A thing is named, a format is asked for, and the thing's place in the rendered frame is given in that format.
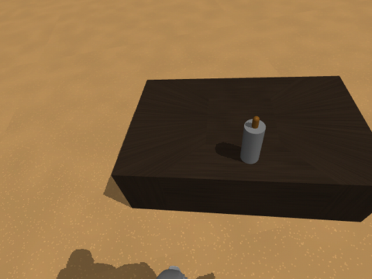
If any bottle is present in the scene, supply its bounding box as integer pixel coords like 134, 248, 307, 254
240, 116, 266, 164

